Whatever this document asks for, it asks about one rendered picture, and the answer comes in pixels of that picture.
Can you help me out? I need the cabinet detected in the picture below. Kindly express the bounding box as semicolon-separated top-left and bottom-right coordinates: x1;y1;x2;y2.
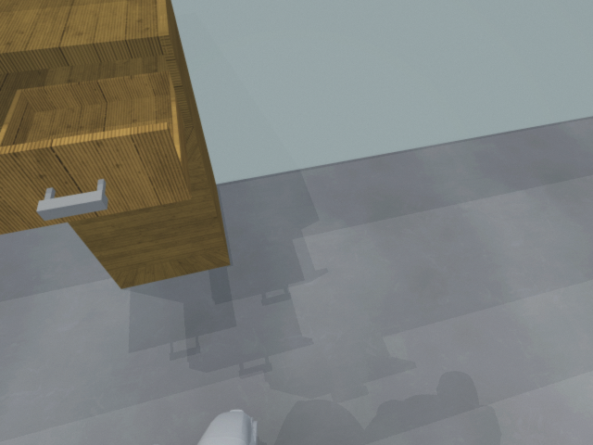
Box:
0;0;231;289

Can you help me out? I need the handle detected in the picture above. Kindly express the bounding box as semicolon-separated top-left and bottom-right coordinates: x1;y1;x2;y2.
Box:
36;179;108;221

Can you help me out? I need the robot left thigh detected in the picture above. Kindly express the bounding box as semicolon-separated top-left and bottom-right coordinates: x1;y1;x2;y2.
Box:
197;412;258;445

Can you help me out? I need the drawer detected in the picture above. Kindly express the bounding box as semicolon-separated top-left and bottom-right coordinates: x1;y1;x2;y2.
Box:
0;71;192;235

